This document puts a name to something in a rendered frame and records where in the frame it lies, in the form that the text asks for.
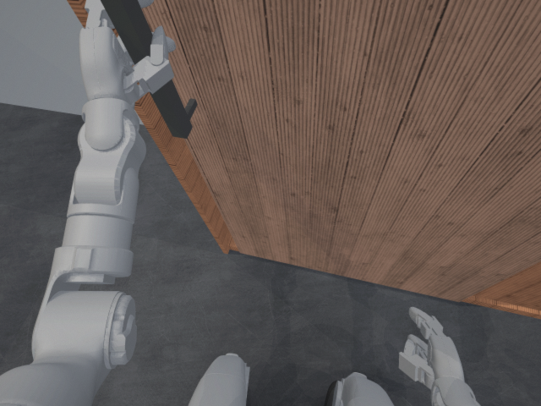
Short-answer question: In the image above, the wardrobe door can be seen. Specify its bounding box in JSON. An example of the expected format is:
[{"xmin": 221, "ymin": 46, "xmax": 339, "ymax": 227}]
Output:
[
  {"xmin": 473, "ymin": 261, "xmax": 541, "ymax": 310},
  {"xmin": 142, "ymin": 0, "xmax": 541, "ymax": 302}
]

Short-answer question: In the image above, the left robot thigh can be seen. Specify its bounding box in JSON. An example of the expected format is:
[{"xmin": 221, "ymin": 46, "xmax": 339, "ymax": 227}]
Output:
[{"xmin": 188, "ymin": 355, "xmax": 250, "ymax": 406}]

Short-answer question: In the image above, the handle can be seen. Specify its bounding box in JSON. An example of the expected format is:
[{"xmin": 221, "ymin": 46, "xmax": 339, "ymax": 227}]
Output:
[{"xmin": 101, "ymin": 0, "xmax": 198, "ymax": 139}]

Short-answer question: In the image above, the left robot forearm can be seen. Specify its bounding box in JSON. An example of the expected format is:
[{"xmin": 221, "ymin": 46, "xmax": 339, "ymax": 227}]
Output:
[{"xmin": 31, "ymin": 97, "xmax": 146, "ymax": 359}]

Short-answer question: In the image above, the left robot hand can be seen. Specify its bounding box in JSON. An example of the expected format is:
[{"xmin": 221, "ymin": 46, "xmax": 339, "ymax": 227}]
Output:
[{"xmin": 79, "ymin": 0, "xmax": 176, "ymax": 109}]

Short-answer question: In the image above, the left robot upper arm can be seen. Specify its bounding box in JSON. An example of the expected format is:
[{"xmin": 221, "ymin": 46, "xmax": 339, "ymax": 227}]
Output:
[{"xmin": 0, "ymin": 291, "xmax": 137, "ymax": 406}]

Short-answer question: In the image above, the right robot hand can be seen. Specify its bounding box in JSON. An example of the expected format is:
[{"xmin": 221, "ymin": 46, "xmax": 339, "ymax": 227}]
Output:
[{"xmin": 399, "ymin": 307, "xmax": 465, "ymax": 391}]

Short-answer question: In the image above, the robot right shin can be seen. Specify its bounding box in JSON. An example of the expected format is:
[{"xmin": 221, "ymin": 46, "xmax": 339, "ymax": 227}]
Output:
[{"xmin": 345, "ymin": 372, "xmax": 367, "ymax": 379}]

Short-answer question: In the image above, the right robot forearm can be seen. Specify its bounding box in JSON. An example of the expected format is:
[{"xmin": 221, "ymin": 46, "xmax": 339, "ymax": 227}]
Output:
[{"xmin": 431, "ymin": 377, "xmax": 481, "ymax": 406}]

